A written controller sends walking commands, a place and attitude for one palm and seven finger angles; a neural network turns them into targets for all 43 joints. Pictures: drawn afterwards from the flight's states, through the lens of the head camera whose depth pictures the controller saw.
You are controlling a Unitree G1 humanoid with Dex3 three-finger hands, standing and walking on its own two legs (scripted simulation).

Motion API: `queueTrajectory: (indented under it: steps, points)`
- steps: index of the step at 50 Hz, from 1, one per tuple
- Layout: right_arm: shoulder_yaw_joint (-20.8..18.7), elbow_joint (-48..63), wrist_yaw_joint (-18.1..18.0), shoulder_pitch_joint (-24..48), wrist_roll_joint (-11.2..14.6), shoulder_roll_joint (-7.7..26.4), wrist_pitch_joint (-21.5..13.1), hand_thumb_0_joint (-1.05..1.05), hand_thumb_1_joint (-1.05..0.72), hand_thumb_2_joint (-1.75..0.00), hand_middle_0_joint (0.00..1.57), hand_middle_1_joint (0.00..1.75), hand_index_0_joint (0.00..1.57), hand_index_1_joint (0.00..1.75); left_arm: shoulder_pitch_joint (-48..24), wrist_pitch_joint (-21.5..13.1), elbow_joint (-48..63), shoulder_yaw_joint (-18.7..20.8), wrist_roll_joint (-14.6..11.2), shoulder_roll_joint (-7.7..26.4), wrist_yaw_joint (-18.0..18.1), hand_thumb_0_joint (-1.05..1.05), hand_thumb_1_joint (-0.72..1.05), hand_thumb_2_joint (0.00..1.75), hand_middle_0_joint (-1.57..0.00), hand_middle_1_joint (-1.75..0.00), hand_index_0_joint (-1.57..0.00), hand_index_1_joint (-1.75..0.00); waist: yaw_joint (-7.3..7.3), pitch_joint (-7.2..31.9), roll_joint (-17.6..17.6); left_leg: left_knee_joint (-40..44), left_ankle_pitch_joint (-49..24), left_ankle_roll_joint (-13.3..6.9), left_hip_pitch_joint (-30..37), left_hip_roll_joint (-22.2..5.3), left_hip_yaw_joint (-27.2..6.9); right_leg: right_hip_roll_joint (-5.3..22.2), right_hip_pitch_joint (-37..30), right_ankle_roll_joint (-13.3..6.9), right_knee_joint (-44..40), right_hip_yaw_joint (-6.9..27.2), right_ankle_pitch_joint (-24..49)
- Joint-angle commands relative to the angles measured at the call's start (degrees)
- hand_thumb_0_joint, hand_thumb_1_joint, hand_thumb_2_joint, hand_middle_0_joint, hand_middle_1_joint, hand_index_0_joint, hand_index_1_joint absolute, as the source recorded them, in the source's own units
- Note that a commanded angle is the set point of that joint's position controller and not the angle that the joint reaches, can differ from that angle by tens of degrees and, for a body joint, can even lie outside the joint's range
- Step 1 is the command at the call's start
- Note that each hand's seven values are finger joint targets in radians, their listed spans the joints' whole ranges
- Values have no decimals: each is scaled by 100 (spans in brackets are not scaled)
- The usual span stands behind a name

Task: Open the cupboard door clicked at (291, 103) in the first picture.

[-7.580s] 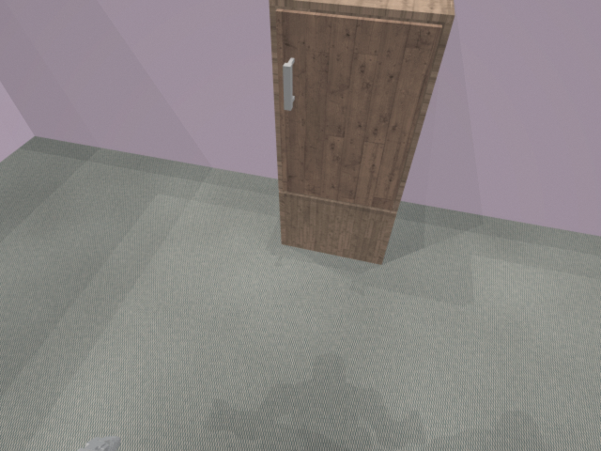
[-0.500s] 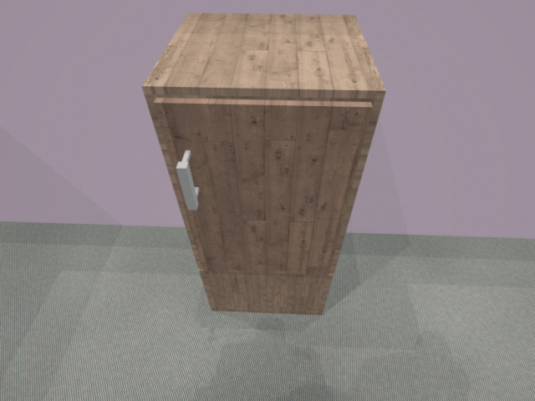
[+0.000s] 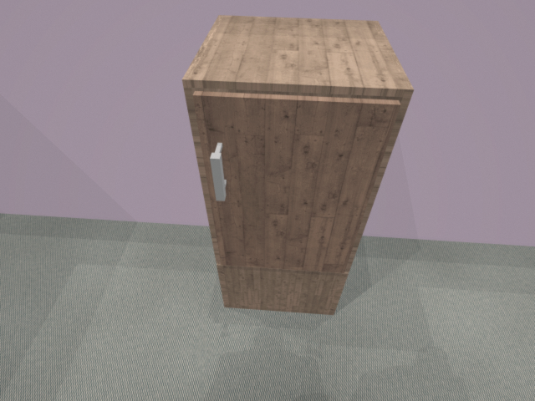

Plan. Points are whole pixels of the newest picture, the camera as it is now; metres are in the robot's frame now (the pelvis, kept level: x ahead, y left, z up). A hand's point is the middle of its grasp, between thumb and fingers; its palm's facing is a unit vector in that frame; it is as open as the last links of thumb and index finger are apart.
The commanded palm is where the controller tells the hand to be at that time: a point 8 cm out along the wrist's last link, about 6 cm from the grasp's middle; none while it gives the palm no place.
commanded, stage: come to a stop and stand still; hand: left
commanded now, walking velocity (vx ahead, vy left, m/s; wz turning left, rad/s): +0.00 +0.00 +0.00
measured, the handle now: (220, 172) +0.58 +0.14 +0.00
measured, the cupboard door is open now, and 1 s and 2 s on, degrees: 0 0 0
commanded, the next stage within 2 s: look again from close up in 0.02 s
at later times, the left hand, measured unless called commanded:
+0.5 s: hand out of the picture +0.00 +0.13 -0.17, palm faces +0.00 -0.99 -0.17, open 7.3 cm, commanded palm none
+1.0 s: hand (178, 349) +0.20 +0.15 -0.02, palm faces +0.18 -0.98 -0.05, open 7.6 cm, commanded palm +0.12 +0.20 -0.06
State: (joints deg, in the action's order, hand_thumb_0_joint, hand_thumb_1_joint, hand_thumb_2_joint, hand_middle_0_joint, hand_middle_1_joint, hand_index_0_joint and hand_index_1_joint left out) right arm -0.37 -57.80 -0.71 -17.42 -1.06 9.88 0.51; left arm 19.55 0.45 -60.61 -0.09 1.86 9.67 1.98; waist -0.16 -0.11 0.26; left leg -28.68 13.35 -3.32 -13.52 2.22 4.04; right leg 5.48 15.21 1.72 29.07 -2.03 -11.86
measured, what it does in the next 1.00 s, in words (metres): stands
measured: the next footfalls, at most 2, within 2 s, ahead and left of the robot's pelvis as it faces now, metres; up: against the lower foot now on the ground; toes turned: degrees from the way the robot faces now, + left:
none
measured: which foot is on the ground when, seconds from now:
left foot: down 0.00-1.00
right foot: down 0.00-1.00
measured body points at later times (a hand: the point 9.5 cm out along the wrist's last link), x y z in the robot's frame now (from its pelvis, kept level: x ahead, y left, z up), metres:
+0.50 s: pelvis +0.00 -0.03 +0.00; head +0.01 -0.02 +0.45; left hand +0.00 +0.19 -0.16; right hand +0.00 -0.24 -0.15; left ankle +0.03 +0.08 -0.73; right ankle +0.04 -0.16 -0.73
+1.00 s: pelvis -0.01 -0.03 -0.03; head +0.00 -0.04 +0.42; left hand +0.19 +0.20 -0.01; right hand +0.13 -0.30 -0.11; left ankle +0.03 +0.08 -0.73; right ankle +0.04 -0.16 -0.73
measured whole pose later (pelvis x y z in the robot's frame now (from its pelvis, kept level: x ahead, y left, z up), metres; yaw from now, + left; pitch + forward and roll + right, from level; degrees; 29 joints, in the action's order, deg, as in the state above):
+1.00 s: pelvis -0.01 -0.03 -0.03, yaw +2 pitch +5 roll +0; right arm -2.4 -41.3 -2.9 -15.8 1.3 15.3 -18.0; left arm 22.6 -19.5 -10.0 4.4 -11.1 9.7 -1.2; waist 2.4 4.7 0.6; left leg -45.4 19.7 -0.4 -30.5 0.2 1.4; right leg 3.2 31.7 0.1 46.2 -2.5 -20.4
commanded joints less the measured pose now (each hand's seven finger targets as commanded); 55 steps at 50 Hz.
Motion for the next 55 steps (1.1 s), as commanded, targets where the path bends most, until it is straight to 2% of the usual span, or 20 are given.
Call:
queueTrajectory:
  steps: [1, 3, 21, 29, 37, 38, 39, 40, 41, 42, 43, 44, 45, 46, 48, 50, 51, 52, 53, 55]
  points:
    - [-136, 290, -30, -163, 13, 640, -168, 0, -90, -90, 20, 30, 20, 30, 258, -116, 235, 74, -26, 440, -8, 0, 90, 90, -20, -30, -20, -30, 18, -470, -148, 1343, 1304, 57, -668, -823, -1060, 7, -119, -286, -482, 238, -414]
    - [-121, 227, -29, -144, 21, 632, -181, 0, -90, -90, 20, 30, 20, 30, 275, -128, 216, 63, -36, 440, -10, 0, 90, 90, -20, -30, -20, -30, 28, -500, -9, 1287, 1179, 82, -605, -784, -988, 43, -50, -283, -575, 323, -417]
    - [-38, -284, -56, -271, 50, 340, -228, 0, -90, -90, 20, 30, 20, 30, 191, -201, 34, 69, -91, 424, 15, 0, 90, 90, -20, -30, -20, -30, 5, -370, -107, 919, 70, 217, -257, -700, -625, 150, -231, -314, -867, 458, -124]
    - [-41, -394, -59, -363, 38, 257, -185, 0, -90, -90, 20, 30, 20, 30, 142, -174, 22, 87, -105, 380, 11, 0, 90, 90, -20, -30, -20, -30, 7, -485, -49, 982, 350, 243, -371, -678, -643, 123, -195, -318, -942, 442, -439]
    - [-49, -416, -69, -414, 43, 251, -196, 0, -90, -90, 20, 30, 20, 30, 163, -179, 41, 99, -99, 323, 17, 0, 90, 90, -20, -30, -20, -30, 5, -390, -106, 1011, 242, 229, -310, -734, -662, 95, -282, -313, -898, 414, -217]
    - [-75, -42, -29, 347, 65, 513, -235, 0, -90, -90, 20, 30, 20, 30, 557, -217, -207, 68, -54, 544, 227, 0, 90, 90, -20, -30, -20, -30, -293, -460, -106, -133, -10, 385, -312, -793, -326, 321, -149, -315, -731, 606, 1084]
    - [-89, 2087, -312, 370, 337, 1506, -1090, 0, -90, -90, 20, 30, 20, 30, -3964, -1542, 8894, 754, -1382, 1852, 174, 0, 88, 89, -20, -32, -20, -32, 630, 2412, 953, 605, -172, 246, 1063, -202, -331, -264, -784, -278, -311, 60, 313]
    - [40, 1751, -523, 805, 397, 1001, -1658, 0, -90, -90, 20, 30, 20, 30, -1315, -1265, 7403, 804, -923, 1558, 487, 0, 85, 88, -20, -33, -20, -33, -21, 2178, 1331, 783, 327, 229, 758, -313, -235, -475, -619, -442, 72, -159, -431]
    - [-62, 1758, -498, 825, 487, 743, -1884, 0, -90, -90, 20, 30, 20, 30, 273, -472, 6285, 24, -1010, 93, 677, 0, 83, 87, -21, -34, -21, -34, 168, 817, 1048, 933, 1191, 389, -306, -403, -484, -563, 154, -345, 138, -507, -848]
    - [-11, 1643, -507, 601, 547, 837, -1976, 0, -90, -90, 20, 30, 20, 30, 250, -362, 6135, -402, -1204, -479, 580, 0, 81, 86, -21, -36, -21, -36, 281, 10, 433, 729, 1374, 340, -642, -295, -548, -575, 508, -281, 81, -520, -871]
    - [-88, 1935, -507, 764, 487, 1043, -2105, 0, -90, -90, 20, 30, 20, 30, -238, -671, 6505, -216, -1276, -150, 519, 0, 78, 85, -21, -37, -21, -37, 396, -582, 170, 414, 1535, 307, -979, -235, -702, -540, 936, -230, 35, -478, -1297]
    - [-172, 2025, -477, 676, 397, 1159, -2185, 0, -90, -90, 20, 30, 20, 30, -130, -989, 6303, -43, -1210, 45, 408, 0, 76, 84, -21, -39, -21, -39, 446, -426, -442, 46, 1577, 302, -1186, -163, -658, -507, 1275, -196, 68, -429, -1810]
    - [-236, 2170, -434, 647, 292, 1158, -2233, 0, -90, -90, 20, 30, 20, 30, 133, -1340, 5840, 44, -1213, -48, 220, 0, 74, 83, -21, -40, -21, -40, 399, -437, -1036, -387, 1541, 305, -1515, -122, -624, -522, 1697, -189, 270, -440, -2157]
    - [-323, 2382, -341, 661, 281, 1154, -2275, 0, -90, -90, 20, 30, 20, 30, 553, -1709, 5379, 209, -1223, -51, -44, 0, 71, 82, -21, -42, -21, -42, 207, -326, -970, -763, 1446, 350, -1796, -46, -503, -484, 1904, -210, 483, -362, -2325]
    - [-451, 2761, -154, 787, 168, 1073, -2311, 0, -90, -90, 20, 30, 20, 30, 1290, -2604, 5092, 458, -1410, -88, -725, 0, 67, 80, -22, -45, -22, -45, -129, 261, -1477, -1527, 1295, 388, -2422, -31, -347, -471, 2275, -256, 1078, -173, -2613]
    - [-552, 3120, 31, 960, 151, 1091, -2221, 0, -90, -90, 20, 30, 20, 30, 1659, -3448, 5045, 851, -1598, 160, -1492, 0, 62, 78, -22, -48, -22, -48, -291, 586, -1208, -2143, 1179, 411, -3015, 37, -290, -440, 2312, -344, 1591, 62, -2389]
    - [-610, 3269, 138, 957, 161, 1158, -2145, 0, -90, -90, 20, 30, 20, 30, 1649, -3739, 4928, 1231, -1624, 577, -1908, 0, 60, 77, -22, -50, -22, -50, -334, 657, -558, -2397, 1131, 434, -3126, 68, -268, -401, 2330, -437, 1827, 227, -2271]
    - [-614, 3523, 166, 1082, 208, 1152, -2078, 0, -90, -90, 20, 30, 20, 30, 1563, -3863, 5232, 1379, -1661, 819, -2170, 0, 57, 76, -22, -51, -22, -51, -371, 836, -360, -2503, 1320, 401, -3349, 80, -215, -361, 2401, -441, 1955, 288, -2453]
    - [-618, 3732, 136, 1179, 258, 1156, -2001, 0, -90, -90, 20, 30, 20, 30, 1548, -3785, 5386, 1462, -1716, 896, -2297, 0, 55, 75, -22, -53, -22, -53, -419, 1014, -481, -2614, 1339, 338, -3540, 76, -192, -379, 2398, -420, 2088, 398, -2435]
    - [-594, 4078, 38, 1244, 309, 1129, -1822, 0, -90, -90, 20, 30, 20, 30, 1312, -3424, 6180, 1496, -1909, 890, -2332, 0, 50, 73, -23, -55, -23, -55, -436, 1435, -138, -2730, 1162, 268, -3484, 62, -182, -422, 2329, -375, 2253, 457, -2124]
